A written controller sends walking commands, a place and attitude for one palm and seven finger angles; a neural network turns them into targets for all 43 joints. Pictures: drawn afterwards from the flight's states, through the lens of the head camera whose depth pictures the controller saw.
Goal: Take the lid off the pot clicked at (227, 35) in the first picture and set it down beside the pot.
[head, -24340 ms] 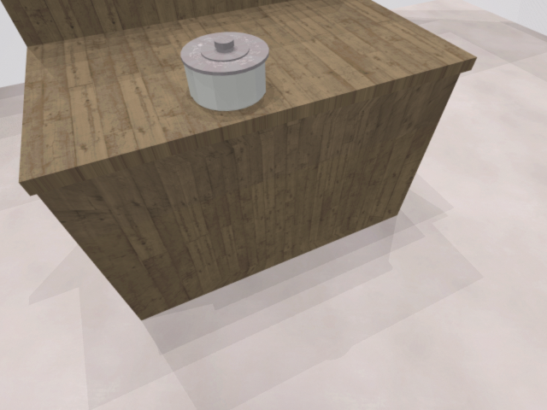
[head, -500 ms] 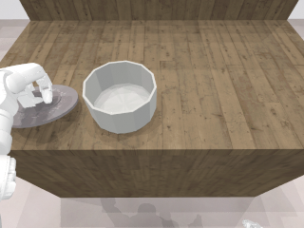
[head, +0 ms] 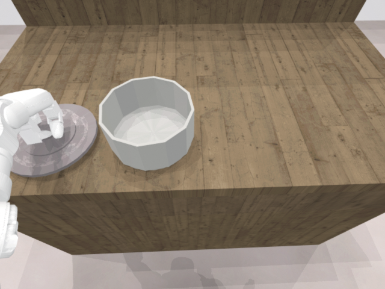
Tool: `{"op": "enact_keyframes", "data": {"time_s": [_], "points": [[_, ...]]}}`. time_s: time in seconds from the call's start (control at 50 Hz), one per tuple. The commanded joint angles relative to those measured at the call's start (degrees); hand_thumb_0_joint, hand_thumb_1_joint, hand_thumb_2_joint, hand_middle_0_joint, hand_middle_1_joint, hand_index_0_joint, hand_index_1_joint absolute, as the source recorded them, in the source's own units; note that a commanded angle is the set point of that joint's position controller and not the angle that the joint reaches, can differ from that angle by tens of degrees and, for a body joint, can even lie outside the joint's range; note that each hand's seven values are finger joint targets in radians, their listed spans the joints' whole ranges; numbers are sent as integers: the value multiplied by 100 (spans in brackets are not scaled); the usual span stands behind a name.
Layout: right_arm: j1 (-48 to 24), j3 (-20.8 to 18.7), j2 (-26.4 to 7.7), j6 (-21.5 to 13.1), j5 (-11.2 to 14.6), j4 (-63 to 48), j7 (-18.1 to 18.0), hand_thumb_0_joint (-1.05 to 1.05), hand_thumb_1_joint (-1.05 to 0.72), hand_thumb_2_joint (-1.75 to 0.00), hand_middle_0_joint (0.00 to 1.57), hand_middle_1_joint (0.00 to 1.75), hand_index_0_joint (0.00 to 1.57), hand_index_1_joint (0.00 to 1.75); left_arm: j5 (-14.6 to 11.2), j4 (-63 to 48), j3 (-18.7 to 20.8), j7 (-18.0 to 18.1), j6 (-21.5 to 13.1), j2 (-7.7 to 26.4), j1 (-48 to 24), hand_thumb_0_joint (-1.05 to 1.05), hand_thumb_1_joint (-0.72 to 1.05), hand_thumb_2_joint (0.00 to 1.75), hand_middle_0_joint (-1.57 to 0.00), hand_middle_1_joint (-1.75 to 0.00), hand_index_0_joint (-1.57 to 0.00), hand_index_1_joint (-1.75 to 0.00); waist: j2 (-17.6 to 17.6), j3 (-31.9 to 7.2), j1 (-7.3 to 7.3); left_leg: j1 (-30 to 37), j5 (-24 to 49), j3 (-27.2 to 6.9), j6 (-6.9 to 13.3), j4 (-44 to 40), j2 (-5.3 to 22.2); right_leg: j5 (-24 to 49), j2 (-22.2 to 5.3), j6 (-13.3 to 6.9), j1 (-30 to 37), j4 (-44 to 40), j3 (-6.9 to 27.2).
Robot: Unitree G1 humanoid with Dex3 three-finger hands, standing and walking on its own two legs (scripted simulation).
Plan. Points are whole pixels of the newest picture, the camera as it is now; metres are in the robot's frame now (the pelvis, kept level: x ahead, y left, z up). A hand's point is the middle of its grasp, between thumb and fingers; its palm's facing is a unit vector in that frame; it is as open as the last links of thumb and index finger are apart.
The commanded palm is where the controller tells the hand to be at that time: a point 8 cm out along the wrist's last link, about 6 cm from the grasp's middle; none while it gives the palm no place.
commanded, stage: lower the lid onto the table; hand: left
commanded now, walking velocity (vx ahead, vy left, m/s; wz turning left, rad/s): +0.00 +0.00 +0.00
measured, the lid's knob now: (45, 130) +0.45 +0.32 +0.06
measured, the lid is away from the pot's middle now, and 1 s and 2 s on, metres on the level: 0.23 0.23 0.23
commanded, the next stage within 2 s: open the fingers wide in 0.84 s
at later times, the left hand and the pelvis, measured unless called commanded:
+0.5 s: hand (37, 132) +0.42 +0.32 +0.08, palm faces -0.50 -0.11 -0.86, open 3.2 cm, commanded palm +0.44 +0.31 +0.13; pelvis -0.01 +0.01 -0.01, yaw -1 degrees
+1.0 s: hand (38, 130) +0.43 +0.32 +0.08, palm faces -0.48 -0.11 -0.87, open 3.0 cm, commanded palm +0.44 +0.31 +0.12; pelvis -0.02 +0.01 -0.02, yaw -2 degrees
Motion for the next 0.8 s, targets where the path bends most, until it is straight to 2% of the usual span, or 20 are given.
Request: {"op": "enact_keyframes", "data": {"time_s": [0.0,0.04,0.08,0.1,0.12,0.16,0.2,0.24,0.26,0.28,0.32,0.36,0.4,0.48,0.54,0.56,0.62,0.66,0.74,0.78], "points": [[199,-372,-959,-150,-3,-528,-94,0,-90,-90,20,30,20,30,36,-1259,733,302,-128,2257,-2700,0,51,121,-82,-81,-125,-97,525,-2498,-19,1842,2500,-358,235,-73,-173,1544,606,-464,169,23,-145],[192,-397,-949,-170,-4,-536,-95,0,-90,-90,20,30,20,30,-9,-1091,577,306,-171,1975,-2434,0,51,121,-82,-81,-125,-97,511,-2387,-52,1909,2825,-392,221,-5,-122,1575,603,-471,-18,52,-154],[219,-355,-924,-116,26,-506,-51,0,-90,-90,20,30,20,30,-39,-412,441,265,-104,1716,-1972,0,51,121,-82,-81,-125,-97,165,-1922,-54,1453,2272,-331,207,-14,-173,1359,628,-449,-108,62,-184],[187,-359,-942,-92,31,-490,-41,0,-90,-90,20,30,20,30,-67,-419,295,221,-93,1592,-2134,0,51,121,-82,-81,-125,-97,92,-1857,-74,1340,1937,-275,215,-46,-181,1292,616,-447,-117,35,-165],[213,-361,-946,-75,46,-492,-43,0,-90,-90,20,30,20,30,-64,-239,306,215,-72,1637,-2094,0,51,121,-82,-81,-125,-97,-79,-1790,-70,1195,1692,-252,226,-48,-203,1216,626,-452,-102,48,-170],[192,-364,-973,-28,28,-506,-60,0,-90,-90,20,30,20,30,8,-731,276,226,-103,1803,-2722,0,51,121,-82,-81,-125,-97,260,-2111,-91,1390,1856,-293,223,-39,-182,1226,625,-476,-141,110,-149],[255,-379,-926,-70,18,-493,-116,0,-90,-90,20,30,20,30,41,-759,141,239,-148,1624,-2855,0,51,121,-82,-81,-125,-97,404,-2254,-139,1673,1975,-324,231,46,-157,1124,645,-463,-354,148,-158],[299,-372,-984,-94,2,-485,-155,0,-90,-90,20,30,20,30,3,-768,555,297,-248,2109,-2789,0,51,121,-82,-81,-125,-97,294,-2398,-84,1618,2196,-334,245,115,-140,1343,621,-485,-200,195,-125],[316,-366,-937,-77,0,-485,-146,0,-90,-90,20,30,20,30,9,-736,379,289,-252,1843,-2723,0,51,121,-82,-81,-125,-97,372,-2493,-115,1680,2327,-355,236,120,-155,1353,638,-468,-248,233,-146],[320,-360,-898,-96,15,-467,-141,0,-90,-90,20,30,20,30,-31,-299,88,246,-231,1399,-2411,0,51,121,-82,-81,-125,-97,240,-2093,-167,1520,2141,-317,231,149,-155,1190,652,-447,-491,218,-177],[348,-349,-956,-61,35,-424,-119,0,-90,-90,20,30,20,30,-52,-233,163,245,-223,1544,-2474,0,51,121,-82,-81,-125,-97,137,-1917,-136,1303,1799,-305,215,118,-154,1046,658,-468,-531,225,-172],[389,-364,-953,-46,28,-387,-110,0,-90,-90,20,30,20,30,-8,-64,-61,237,-195,1302,-2486,0,51,121,-82,-81,-125,-97,128,-1926,-178,1281,1785,-284,214,161,-152,985,677,-466,-652,270,-173],[436,-349,-993,-33,50,-385,-104,0,-90,-90,20,30,20,30,36,14,146,265,-212,1598,-2472,0,51,121,-82,-81,-125,-97,98,-1993,-136,1152,1733,-268,200,202,-167,1021,675,-480,-605,345,-162],[460,-360,-961,1,55,-391,-83,0,-90,-90,20,30,20,30,28,138,-189,215,-226,1158,-2456,0,51,121,-82,-81,-125,-97,63,-1914,-192,1105,1617,-283,185,277,-147,846,684,-467,-884,404,-171],[516,-354,-1019,-12,54,-414,-93,0,-90,-90,20,30,20,30,-5,404,-16,204,-257,1390,-2340,0,51,121,-82,-81,-125,-97,-148,-1862,-169,841,1438,-247,198,310,-161,875,676,-493,-832,468,-165],[561,-364,-1015,28,43,-428,-84,0,-90,-90,20,30,20,30,24,230,92,214,-273,1526,-2385,0,51,121,-82,-81,-125,-97,-99,-2126,-142,918,1651,-262,198,356,-173,975,692,-480,-752,525,-159],[566,-344,-991,30,81,-460,-73,0,-90,-90,20,30,20,30,-7,685,-191,163,-263,1142,-2061,0,51,121,-82,-81,-125,-97,-288,-1714,-205,646,1275,-205,183,387,-186,727,713,-457,-1015,536,-186],[604,-333,-1026,57,82,-470,-65,0,-90,-90,20,30,20,30,12,796,-99,162,-270,1303,-2055,0,51,121,-82,-81,-125,-97,-340,-1693,-199,538,1204,-208,176,409,-194,681,715,-460,-1047,570,-179],[577,-353,-1007,88,76,-550,-67,0,-90,-90,20,30,20,30,43,294,49,190,-318,1529,-2281,0,51,121,-82,-81,-125,-97,38,-2111,-131,743,1522,-235,170,434,-161,800,680,-493,-951,650,-157],[624,-346,-972,94,81,-537,-62,0,-90,-90,20,30,20,30,52,535,-111,175,-298,1285,-2166,0,51,121,-82,-81,-125,-97,-70,-1837,-189,673,1267,-229,166,455,-163,561,715,-462,-1186,625,-184]]}}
